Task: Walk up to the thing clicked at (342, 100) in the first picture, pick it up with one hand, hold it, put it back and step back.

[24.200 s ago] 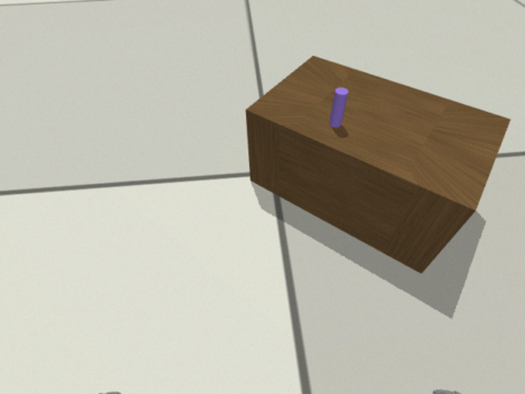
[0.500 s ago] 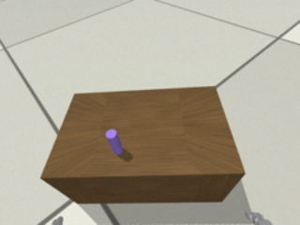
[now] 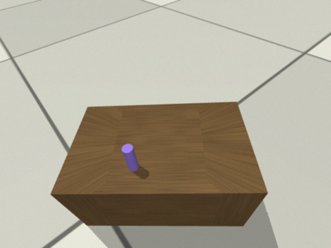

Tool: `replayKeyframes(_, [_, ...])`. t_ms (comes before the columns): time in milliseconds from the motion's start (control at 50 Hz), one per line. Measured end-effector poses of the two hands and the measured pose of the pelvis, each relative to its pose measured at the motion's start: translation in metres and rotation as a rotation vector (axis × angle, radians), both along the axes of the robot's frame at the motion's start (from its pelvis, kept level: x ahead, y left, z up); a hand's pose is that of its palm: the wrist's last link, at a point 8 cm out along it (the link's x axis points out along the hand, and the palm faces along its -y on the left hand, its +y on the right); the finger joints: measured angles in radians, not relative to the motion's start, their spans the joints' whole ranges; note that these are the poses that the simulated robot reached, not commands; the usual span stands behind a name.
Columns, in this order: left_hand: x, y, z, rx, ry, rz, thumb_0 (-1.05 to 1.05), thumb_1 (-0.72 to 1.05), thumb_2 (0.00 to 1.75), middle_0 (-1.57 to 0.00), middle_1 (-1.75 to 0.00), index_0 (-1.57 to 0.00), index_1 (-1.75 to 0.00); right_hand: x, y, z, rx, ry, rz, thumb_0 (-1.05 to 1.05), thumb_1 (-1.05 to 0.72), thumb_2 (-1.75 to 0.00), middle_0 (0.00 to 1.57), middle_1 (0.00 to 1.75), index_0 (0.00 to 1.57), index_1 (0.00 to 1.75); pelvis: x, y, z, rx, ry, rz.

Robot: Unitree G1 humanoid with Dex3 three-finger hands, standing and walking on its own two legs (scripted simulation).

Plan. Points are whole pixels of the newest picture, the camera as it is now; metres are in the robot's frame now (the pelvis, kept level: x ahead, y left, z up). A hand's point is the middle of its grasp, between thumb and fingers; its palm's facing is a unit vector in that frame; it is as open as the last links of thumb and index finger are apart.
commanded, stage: home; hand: left
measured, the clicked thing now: (130, 158) +0.51 +0.19 -0.26
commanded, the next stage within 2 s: stand in 0.74 s
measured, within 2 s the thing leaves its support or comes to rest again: neither
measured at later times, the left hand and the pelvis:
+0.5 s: hand out of the picture +0.06 +0.25 -0.15, palm faces -0.04 -0.93 -0.37, open 17.5 cm; pelvis +0.02 +0.00 +0.00, yaw +0 degrees
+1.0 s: hand out of the picture +0.11 +0.25 -0.15, palm faces -0.02 -0.93 -0.38, open 16.5 cm; pelvis +0.03 +0.00 +0.00, yaw +0 degrees
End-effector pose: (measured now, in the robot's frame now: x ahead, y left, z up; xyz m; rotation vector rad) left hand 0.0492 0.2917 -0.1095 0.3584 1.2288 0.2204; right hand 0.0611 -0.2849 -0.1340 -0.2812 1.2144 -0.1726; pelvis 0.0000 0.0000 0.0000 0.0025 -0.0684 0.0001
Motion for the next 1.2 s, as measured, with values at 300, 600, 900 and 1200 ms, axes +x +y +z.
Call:
replayKeyframes(300, [-0.024,0.006,-0.002,0.006,0.109,0.033,0.00,-0.55,0.04,-0.06,-0.05,-0.06,-0.05,-0.026,-0.007,-0.004,-0.006,0.109,-0.020,0.01,-0.90,-0.90,0.20,0.30,0.21,0.30,0.001,-0.002,0.001,-0.004,0.027,0.000])
replayKeyframes(600, [0.033,-0.001,-0.002,-0.019,0.026,0.006,0.00,-0.56,0.04,-0.06,-0.05,-0.06,-0.05,0.014,-0.003,0.002,-0.011,0.053,-0.009,0.01,-0.90,-0.90,0.21,0.30,0.21,0.30,0.021,0.001,0.003,0.001,0.030,-0.005])
replayKeyframes(900, [0.052,0.004,0.002,-0.010,0.008,0.006,0.00,-0.55,0.04,-0.07,-0.05,-0.07,-0.06,0.038,-0.006,0.007,-0.022,0.021,-0.004,0.01,-0.90,-0.90,0.21,0.30,0.21,0.30,0.030,0.001,0.004,0.002,0.038,-0.006])
replayKeyframes(1200, [0.048,0.001,0.002,-0.011,0.018,0.012,0.00,0.20,0.69,-0.19,-0.27,-0.19,-0.28,0.031,-0.010,0.005,-0.014,0.039,-0.013,0.01,-0.90,-0.90,0.20,0.30,0.21,0.30,0.030,-0.002,0.004,0.004,0.038,-0.005])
